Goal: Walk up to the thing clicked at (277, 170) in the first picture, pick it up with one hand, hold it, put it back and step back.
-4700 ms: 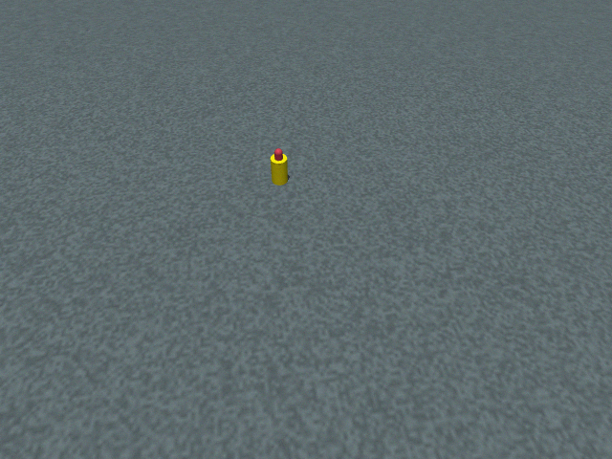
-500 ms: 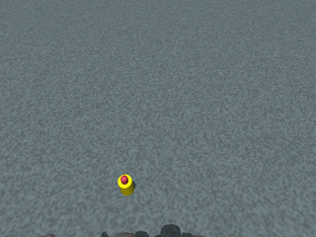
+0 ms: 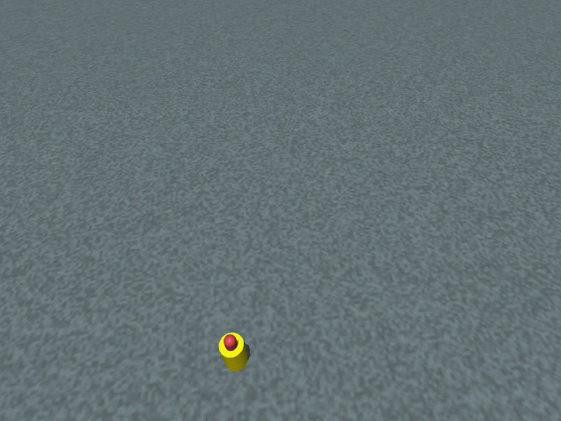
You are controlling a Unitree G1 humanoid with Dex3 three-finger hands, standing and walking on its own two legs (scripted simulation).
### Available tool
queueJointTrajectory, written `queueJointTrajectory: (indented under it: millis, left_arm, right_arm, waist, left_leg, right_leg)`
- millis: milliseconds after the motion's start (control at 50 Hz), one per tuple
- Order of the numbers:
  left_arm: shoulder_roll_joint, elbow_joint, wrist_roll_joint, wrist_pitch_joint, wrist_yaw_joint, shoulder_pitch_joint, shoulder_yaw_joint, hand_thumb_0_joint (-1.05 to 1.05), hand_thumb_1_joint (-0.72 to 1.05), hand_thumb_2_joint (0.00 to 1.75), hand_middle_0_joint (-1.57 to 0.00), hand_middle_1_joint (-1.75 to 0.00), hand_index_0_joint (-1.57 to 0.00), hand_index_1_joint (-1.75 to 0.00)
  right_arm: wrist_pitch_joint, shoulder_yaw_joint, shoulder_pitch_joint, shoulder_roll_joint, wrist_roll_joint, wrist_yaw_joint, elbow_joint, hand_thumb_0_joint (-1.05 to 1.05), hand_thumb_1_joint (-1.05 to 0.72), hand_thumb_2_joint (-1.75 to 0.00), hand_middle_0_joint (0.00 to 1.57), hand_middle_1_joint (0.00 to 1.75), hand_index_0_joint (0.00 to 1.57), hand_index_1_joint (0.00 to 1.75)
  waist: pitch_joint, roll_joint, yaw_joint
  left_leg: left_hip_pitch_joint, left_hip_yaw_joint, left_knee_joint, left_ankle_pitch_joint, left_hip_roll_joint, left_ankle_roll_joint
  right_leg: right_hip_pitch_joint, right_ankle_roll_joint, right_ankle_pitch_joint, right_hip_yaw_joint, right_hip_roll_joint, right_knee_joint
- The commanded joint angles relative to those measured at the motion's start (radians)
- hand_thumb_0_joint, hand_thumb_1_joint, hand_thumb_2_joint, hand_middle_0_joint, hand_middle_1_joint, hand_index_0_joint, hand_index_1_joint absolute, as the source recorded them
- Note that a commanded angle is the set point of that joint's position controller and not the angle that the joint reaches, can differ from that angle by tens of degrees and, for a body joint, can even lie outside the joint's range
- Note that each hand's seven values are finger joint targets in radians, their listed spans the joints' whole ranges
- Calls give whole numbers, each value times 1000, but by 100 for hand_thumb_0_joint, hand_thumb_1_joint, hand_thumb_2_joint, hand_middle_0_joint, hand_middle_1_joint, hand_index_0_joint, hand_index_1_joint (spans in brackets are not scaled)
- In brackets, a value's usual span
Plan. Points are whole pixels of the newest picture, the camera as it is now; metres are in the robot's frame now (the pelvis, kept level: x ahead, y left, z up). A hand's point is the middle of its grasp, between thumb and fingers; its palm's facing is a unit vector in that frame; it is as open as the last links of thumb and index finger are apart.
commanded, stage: walk up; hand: left
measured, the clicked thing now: (232, 349) +0.46 +0.20 -0.68
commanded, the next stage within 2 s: stand in 1.10 s
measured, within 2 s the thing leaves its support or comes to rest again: neither
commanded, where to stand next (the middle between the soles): +0.11 +0.01 m, yaw -2 degrees
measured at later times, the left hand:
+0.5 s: hand out of the picture +0.13 +0.25 -0.15, palm faces -0.06 -0.94 -0.33, open 7.4 cm
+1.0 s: hand out of the picture +0.10 +0.26 -0.15, palm faces -0.04 -0.94 -0.35, open 7.4 cm
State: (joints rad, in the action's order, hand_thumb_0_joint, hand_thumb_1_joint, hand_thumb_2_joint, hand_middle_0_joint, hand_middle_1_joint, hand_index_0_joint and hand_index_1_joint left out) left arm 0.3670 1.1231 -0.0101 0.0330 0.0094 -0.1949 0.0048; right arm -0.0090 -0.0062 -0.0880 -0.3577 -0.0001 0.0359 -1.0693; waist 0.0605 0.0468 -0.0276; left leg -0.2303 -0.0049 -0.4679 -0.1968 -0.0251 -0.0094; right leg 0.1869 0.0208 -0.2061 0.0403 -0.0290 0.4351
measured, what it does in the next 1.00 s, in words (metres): stands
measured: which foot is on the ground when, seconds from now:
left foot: down 0.00-1.00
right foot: down 0.00-1.00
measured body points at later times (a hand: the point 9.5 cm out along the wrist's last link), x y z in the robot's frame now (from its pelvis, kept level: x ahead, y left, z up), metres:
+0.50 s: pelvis +0.01 +0.01 +0.01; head +0.02 +0.01 +0.46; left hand +0.13 +0.30 -0.12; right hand +0.08 -0.30 -0.12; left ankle +0.04 +0.13 -0.74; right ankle +0.02 -0.13 -0.74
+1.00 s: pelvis +0.02 +0.01 +0.01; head +0.03 +0.01 +0.46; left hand +0.10 +0.31 -0.12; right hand +0.10 -0.29 -0.13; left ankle +0.04 +0.13 -0.74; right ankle +0.02 -0.13 -0.74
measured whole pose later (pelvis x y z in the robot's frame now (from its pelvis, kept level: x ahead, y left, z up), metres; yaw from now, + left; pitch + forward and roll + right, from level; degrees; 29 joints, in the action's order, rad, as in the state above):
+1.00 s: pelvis +0.02 +0.01 +0.01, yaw -1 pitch -3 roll +0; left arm 0.35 1.15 -0.01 0.01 0.00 -0.11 0.00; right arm -0.01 -0.02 -0.08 -0.34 -0.01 0.02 -1.14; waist 0.05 0.01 0.00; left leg -0.13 0.02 -0.35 -0.17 -0.01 0.00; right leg 0.10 0.04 -0.18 0.02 -0.05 0.33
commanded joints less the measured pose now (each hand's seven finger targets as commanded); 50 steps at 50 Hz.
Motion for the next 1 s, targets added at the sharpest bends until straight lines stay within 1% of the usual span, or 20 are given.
queueJointTrajectory:
  millis: [0, 100, 180, 200, 240, 260, 280, 320, 360, 420, 440, 600, 620, 660, 740, 780, 800, 860, 900, 980]
  left_arm:
    - [221, -72, 5, 37, -20, 96, -44, 0, 90, 90, -20, -30, -20, -30]
    - [211, -53, 10, 26, -24, 99, -45, 0, 90, 90, -20, -30, -20, -30]
    - [210, -46, 9, 21, -26, 119, -44, 0, 90, 90, -20, -30, -20, -30]
    - [214, -49, 6, 20, -26, 124, -45, 0, 90, 90, -20, -30, -20, -30]
    - [212, -51, 6, 16, -25, 143, -45, 0, 90, 90, -20, -30, -20, -30]
    - [211, -49, 4, 14, -25, 150, -46, 0, 90, 90, -20, -30, -20, -30]
    - [206, -47, 4, 13, -25, 148, -45, 0, 90, 90, -20, -30, -20, -30]
    - [207, -46, 2, 11, -23, 156, -46, 0, 90, 90, -20, -30, -20, -30]
    - [205, -44, 2, 12, -22, 157, -45, 0, 90, 90, -20, -30, -20, -30]
    - [205, -46, -2, 13, -22, 166, -47, 0, 90, 90, -20, -30, -20, -30]
    - [204, -45, 0, 13, -21, 175, -46, 0, 90, 90, -20, -30, -20, -30]
    - [200, -47, -1, 10, -21, 166, -45, 0, 90, 90, -20, -30, -20, -30]
    - [198, -42, 0, 10, -21, 162, -45, 0, 90, 90, -20, -30, -20, -30]
    - [199, -45, -1, 10, -21, 173, -45, 0, 90, 90, -20, -30, -20, -30]
    - [196, -38, -2, 9, -21, 157, -44, 0, 90, 90, -20, -30, -20, -30]
    - [198, -40, -4, 8, -21, 161, -46, 0, 90, 90, -20, -30, -20, -30]
    - [195, -34, -2, 9, -21, 150, -44, 0, 90, 90, -20, -30, -20, -30]
    - [198, -39, -3, 9, -22, 144, -45, 0, 90, 90, -20, -30, -20, -30]
    - [200, -36, -4, 11, -22, 147, -46, 0, 90, 90, -20, -30, -20, -30]
    - [201, -37, -4, 10, -23, 145, -46, 0, 90, 90, -20, -30, -20, -30]
  right_arm:
    - [27, -48, 38, -208, 3, -22, 44, 0, -90, -90, 20, 30, 20, 30]
    - [25, -47, 51, -203, 2, -27, 19, 0, -90, -90, 20, 30, 20, 30]
    - [21, -45, 56, -196, 1, -26, 4, 0, -90, -90, 20, 30, 20, 30]
    - [21, -47, 60, -201, -2, -27, 2, 0, -90, -90, 20, 30, 20, 30]
    - [22, -46, 55, -202, -5, -28, -7, 0, -90, -90, 20, 30, 20, 30]
    - [22, -49, 61, -208, -6, -29, -9, 0, -90, -90, 20, 30, 20, 30]
    - [24, -47, 60, -205, -5, -28, -10, 0, -90, -90, 20, 30, 20, 30]
    - [24, -47, 60, -207, -6, -29, -12, 0, -90, -90, 20, 30, 20, 30]
    - [26, -47, 60, -205, -5, -28, -11, 0, -90, -90, 20, 30, 20, 30]
    - [28, -50, 56, -209, -7, -29, -12, 0, -90, -90, 20, 30, 20, 30]
    - [28, -48, 51, -203, -7, -28, -14, 0, -90, -90, 20, 30, 20, 30]
    - [28, -52, 50, -212, -8, -31, -8, 0, -90, -90, 20, 30, 20, 30]
    - [28, -50, 49, -204, -7, -30, -9, 0, -90, -90, 20, 30, 20, 30]
    - [25, -50, 44, -205, -8, -30, -10, 0, -90, -90, 20, 30, 20, 30]
    - [25, -50, 42, -203, -6, -29, -12, 0, -90, -90, 20, 30, 20, 30]
    - [24, -52, 35, -205, -7, -30, -14, 0, -90, -90, 20, 30, 20, 30]
    - [23, -51, 47, -204, -6, -29, -12, 0, -90, -90, 20, 30, 20, 30]
    - [22, -50, 47, -205, -7, -29, -6, 0, -90, -90, 20, 30, 20, 30]
    - [21, -51, 41, -199, -6, -28, -11, 0, -90, -90, 20, 30, 20, 30]
    - [19, -51, 49, -200, -6, -28, -8, 0, -90, -90, 20, 30, 20, 30]
  waist:
    - [-116, -91, 29]
    - [-122, -72, 18]
    - [-97, -61, 16]
    - [-99, -58, 17]
    - [-93, -34, 21]
    - [-90, -29, 23]
    - [-93, -21, 20]
    - [-79, -28, 21]
    - [-68, -18, 22]
    - [-98, -26, 28]
    - [-87, -22, 29]
    - [-112, -28, 31]
    - [-102, -33, 28]
    - [-89, -43, 33]
    - [-94, -42, 29]
    - [-91, -51, 33]
    - [-77, -41, 29]
    - [-78, -42, 30]
    - [-88, -51, 32]
    - [-71, -41, 32]
  left_leg:
    - [102, -95, 91, 123, -86, 49]
    - [122, -90, 115, 188, -95, 43]
    - [110, -88, 136, 175, -92, 38]
    - [118, -81, 136, 169, -93, 38]
    - [103, -80, 157, 145, -92, 32]
    - [89, -85, 169, 120, -95, 34]
    - [89, -90, 177, 123, -102, 36]
    - [71, -87, 189, 86, -98, 35]
    - [67, -92, 197, 79, -98, 33]
    - [84, -84, 188, 97, -98, 35]
    - [73, -85, 195, 91, -95, 30]
    - [105, -81, 187, 110, -98, 37]
    - [108, -81, 186, 118, -97, 36]
    - [99, -81, 189, 93, -91, 35]
    - [112, -86, 195, 86, -97, 38]
    - [111, -82, 194, 75, -95, 37]
    - [115, -84, 193, 83, -93, 36]
    - [116, -82, 194, 68, -92, 36]
    - [127, -79, 186, 85, -90, 34]
    - [119, -83, 190, 90, -89, 31]
  right_leg:
    - [-6, -39, 134, -122, -112, -115]
    - [-42, -37, 169, -106, -111, -117]
    - [-52, -32, 152, -105, -108, -138]
    - [-52, -36, 153, -109, -112, -141]
    - [-60, -36, 144, -108, -111, -140]
    - [-68, -35, 134, -103, -106, -139]
    - [-79, -34, 127, -97, -102, -137]
    - [-78, -32, 112, -102, -100, -143]
    - [-75, -32, 95, -103, -96, -148]
    - [-93, -34, 118, -103, -99, -149]
    - [-90, -32, 112, -104, -97, -148]
    - [-95, -31, 131, -96, -99, -147]
    - [-84, -28, 126, -97, -96, -148]
    - [-73, -28, 116, -104, -97, -154]
    - [-71, -28, 96, -100, -94, -152]
    - [-68, -30, 88, -102, -97, -156]
    - [-52, -28, 88, -99, -94, -160]
    - [-52, -27, 89, -99, -96, -165]
    - [-54, -27, 99, -105, -99, -164]
    - [-55, -27, 108, -100, -97, -163]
